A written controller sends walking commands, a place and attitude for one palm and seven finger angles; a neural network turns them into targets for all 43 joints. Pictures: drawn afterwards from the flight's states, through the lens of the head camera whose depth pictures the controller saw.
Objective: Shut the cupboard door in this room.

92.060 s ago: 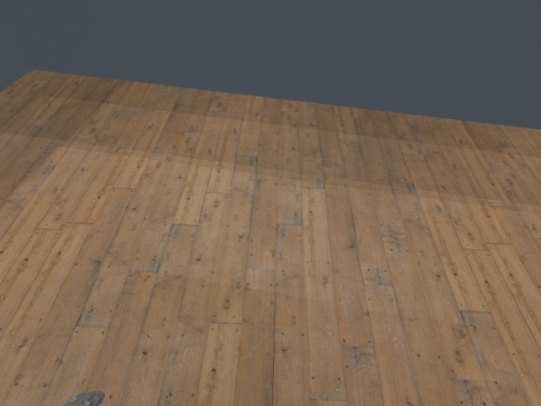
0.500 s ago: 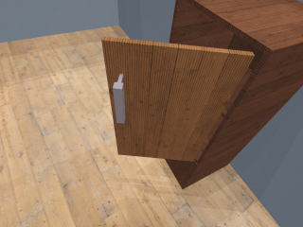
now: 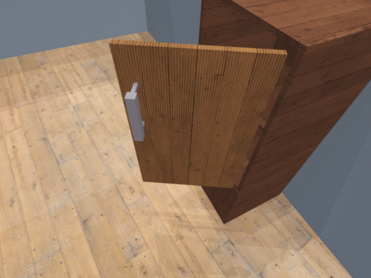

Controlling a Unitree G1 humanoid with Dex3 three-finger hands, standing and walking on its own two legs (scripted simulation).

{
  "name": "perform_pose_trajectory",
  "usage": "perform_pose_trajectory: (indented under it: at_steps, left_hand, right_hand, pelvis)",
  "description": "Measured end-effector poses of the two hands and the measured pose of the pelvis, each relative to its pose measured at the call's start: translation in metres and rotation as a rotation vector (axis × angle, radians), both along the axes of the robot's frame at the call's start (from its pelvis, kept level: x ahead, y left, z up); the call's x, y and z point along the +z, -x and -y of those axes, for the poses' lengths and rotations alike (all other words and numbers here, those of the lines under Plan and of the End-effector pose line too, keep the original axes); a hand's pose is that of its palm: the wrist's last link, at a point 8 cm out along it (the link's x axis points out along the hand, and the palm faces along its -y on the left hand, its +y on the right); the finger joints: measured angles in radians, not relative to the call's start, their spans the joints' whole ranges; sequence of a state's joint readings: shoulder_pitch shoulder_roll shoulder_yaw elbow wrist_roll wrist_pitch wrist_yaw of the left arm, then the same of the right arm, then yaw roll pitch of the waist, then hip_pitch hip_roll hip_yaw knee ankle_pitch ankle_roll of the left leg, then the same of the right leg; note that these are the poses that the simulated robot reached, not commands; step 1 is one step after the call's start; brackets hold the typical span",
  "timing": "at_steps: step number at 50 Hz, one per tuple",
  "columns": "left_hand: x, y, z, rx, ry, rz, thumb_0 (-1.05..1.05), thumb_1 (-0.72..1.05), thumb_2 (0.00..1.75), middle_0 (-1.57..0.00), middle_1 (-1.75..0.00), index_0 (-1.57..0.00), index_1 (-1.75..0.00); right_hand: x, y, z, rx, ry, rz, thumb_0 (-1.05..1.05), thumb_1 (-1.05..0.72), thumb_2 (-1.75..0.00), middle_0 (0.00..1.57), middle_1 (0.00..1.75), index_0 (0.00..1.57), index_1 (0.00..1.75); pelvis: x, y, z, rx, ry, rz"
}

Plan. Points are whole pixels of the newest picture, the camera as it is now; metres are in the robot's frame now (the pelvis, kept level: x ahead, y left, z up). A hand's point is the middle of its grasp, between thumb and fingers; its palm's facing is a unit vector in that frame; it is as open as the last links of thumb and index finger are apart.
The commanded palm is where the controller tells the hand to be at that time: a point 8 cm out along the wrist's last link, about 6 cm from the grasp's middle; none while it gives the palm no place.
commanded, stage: come to a stop and stand still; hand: left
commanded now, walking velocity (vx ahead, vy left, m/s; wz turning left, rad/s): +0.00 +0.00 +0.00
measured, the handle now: (137, 112) +0.48 +0.16 +0.07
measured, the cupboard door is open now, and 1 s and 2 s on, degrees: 59 59 59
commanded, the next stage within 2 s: look again from close up in 0.34 s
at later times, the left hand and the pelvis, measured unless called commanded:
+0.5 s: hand out of the picture -0.03 +0.18 -0.18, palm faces -0.01 -0.99 -0.17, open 7.4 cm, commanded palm none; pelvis -0.01 +0.01 +0.00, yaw +0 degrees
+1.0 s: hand out of the picture +0.05 +0.23 -0.15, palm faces +0.01 -0.95 -0.31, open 7.4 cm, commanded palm none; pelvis -0.03 +0.00 +0.00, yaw +0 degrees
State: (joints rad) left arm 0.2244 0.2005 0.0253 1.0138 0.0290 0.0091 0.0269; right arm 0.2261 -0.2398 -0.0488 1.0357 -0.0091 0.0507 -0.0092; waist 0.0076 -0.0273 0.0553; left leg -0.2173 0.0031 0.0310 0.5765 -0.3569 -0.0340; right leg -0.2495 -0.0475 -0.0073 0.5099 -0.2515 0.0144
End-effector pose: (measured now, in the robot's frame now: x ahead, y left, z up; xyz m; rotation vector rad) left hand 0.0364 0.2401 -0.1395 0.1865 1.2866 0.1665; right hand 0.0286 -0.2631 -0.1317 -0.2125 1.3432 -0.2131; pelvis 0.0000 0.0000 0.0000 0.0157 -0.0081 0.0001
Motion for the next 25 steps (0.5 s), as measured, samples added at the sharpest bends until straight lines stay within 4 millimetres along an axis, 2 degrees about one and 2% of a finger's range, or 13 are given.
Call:
perform_pose_trajectory:
  at_steps: [6, 14, 21, 25]
  left_hand:
    - [-0.012, 0.01, -0.008, 0.017, 0.042, -0.019, 0.0, 0.91, 0.9, -0.2, -0.3, -0.2, -0.3]
    - [-0.011, 0.035, -0.007, 0.01, 0.057, -0.072, 0.0, 0.91, 0.9, -0.2, -0.3, -0.2, -0.3]
    - [-0.008, 0.065, 0.005, 0.023, 0.066, -0.155, 0.0, 0.91, 0.9, -0.2, -0.3, -0.2, -0.3]
    - [-0.009, 0.072, 0.008, 0.0, 0.064, -0.166, 0.0, 0.91, 0.9, -0.2, -0.3, -0.2, -0.3]
  right_hand:
    - [0.004, 0.033, -0.03, 0.003, -0.001, -0.04, 0.0, -0.91, -0.9, 0.2, 0.3, 0.2, 0.3]
    - [-0.002, 0.05, -0.069, -0.019, -0.082, -0.045, 0.0, -0.91, -0.9, 0.2, 0.3, 0.2, 0.3]
    - [-0.005, 0.059, -0.073, -0.045, -0.105, -0.068, 0.01, -0.92, -0.9, 0.2, 0.3, 0.2, 0.3]
    - [-0.006, 0.056, -0.065, -0.031, -0.102, -0.048, 0.0, -0.92, -0.9, 0.2, 0.3, 0.2, 0.3]
  pelvis:
    - [0.0, 0.008, -0.013, -0.003, 0.012, 0.022]
    - [0.004, 0.012, -0.019, -0.012, 0.01, 0.034]
    - [0.006, 0.011, -0.018, -0.018, 0.009, 0.024]
    - [0.003, 0.012, -0.014, -0.004, 0.003, 0.017]
